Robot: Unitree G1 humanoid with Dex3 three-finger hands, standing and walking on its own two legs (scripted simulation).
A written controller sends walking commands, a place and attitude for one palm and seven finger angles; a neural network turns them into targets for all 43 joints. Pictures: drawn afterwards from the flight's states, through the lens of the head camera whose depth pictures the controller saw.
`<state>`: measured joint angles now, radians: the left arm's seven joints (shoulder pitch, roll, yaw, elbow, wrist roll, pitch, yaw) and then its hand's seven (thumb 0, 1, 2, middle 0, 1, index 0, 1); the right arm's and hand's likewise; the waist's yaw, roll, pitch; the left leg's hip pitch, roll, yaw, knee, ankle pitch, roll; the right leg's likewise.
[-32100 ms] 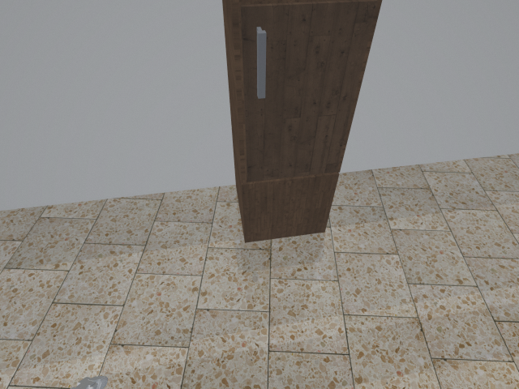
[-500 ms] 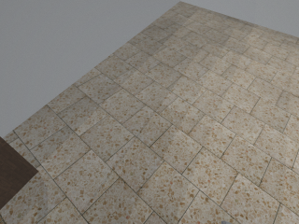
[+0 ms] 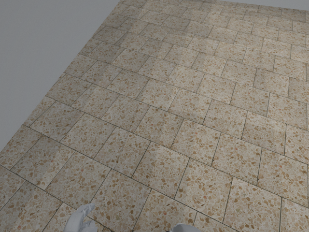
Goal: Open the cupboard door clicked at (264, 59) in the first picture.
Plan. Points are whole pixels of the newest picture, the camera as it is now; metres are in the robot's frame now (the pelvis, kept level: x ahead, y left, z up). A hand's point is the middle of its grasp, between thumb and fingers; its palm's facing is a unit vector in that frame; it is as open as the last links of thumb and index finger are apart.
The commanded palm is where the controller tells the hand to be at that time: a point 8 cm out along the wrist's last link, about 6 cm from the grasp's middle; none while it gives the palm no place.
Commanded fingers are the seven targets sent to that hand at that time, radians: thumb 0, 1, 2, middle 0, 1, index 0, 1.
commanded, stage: walk to a spot facing it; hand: left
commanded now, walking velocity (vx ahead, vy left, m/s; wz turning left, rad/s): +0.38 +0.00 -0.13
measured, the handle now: out of the picture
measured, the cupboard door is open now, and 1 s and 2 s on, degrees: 47 47 47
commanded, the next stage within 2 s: turn to face it in 0.74 s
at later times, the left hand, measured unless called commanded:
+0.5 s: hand (89, 214) +0.19 +0.20 -0.17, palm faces +0.02 -0.99 -0.13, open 7.4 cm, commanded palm none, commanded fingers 0.00 0.90 0.90 -0.20 -0.30 -0.20 -0.30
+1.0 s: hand (128, 93) +0.66 +0.11 -0.15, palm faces -0.27 -0.94 -0.22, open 7.4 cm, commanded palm none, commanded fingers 0.00 0.90 0.90 -0.20 -0.30 -0.20 -0.30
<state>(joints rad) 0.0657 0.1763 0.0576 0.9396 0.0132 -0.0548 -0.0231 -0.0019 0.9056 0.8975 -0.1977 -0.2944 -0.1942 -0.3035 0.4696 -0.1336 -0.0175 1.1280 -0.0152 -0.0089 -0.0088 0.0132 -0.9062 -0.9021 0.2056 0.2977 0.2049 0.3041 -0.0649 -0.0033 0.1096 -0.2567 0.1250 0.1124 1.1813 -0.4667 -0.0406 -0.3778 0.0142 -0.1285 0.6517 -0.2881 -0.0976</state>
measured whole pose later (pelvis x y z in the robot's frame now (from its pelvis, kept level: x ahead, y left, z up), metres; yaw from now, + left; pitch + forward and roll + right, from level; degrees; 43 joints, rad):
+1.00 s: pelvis +0.49 -0.04 +0.00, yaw -12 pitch +0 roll +0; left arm 0.06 0.20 0.04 0.98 0.02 -0.07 0.00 0.00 0.91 0.90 -0.19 -0.29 -0.19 -0.30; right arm 0.44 -0.14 -0.02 1.14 0.00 -0.01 -0.02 0.01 -0.91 -0.90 0.20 0.30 0.20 0.30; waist -0.08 0.01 0.10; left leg -0.26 0.10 0.10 1.09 -0.54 -0.04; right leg -0.37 -0.04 -0.15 0.62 -0.27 -0.06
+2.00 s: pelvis +0.61 -0.11 +0.02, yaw +24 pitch +0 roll +3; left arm 0.26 0.19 0.04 0.92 0.03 0.00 0.01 0.00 0.90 0.90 -0.20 -0.30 -0.20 -0.30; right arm 0.08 -0.26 -0.07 0.91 -0.02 0.07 0.03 0.01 -0.91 -0.90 0.20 0.30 0.20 0.30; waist 0.02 -0.04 0.11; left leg -0.38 0.02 0.10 0.76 -0.43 -0.05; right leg -0.19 -0.15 -0.24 0.57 -0.37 0.00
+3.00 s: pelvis +0.64 -0.12 +0.02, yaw +59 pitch +1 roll -1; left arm 0.15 0.26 0.08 0.89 0.02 0.05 0.00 0.00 0.90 0.90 -0.20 -0.29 -0.19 -0.30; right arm 0.17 -0.22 -0.05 0.91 -0.03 0.03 0.00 0.01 -0.90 -0.90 0.21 0.30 0.21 0.30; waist -0.01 -0.01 0.08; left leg -0.31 -0.02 -0.03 0.51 -0.23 0.03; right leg -0.46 -0.08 -0.01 0.97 -0.42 0.09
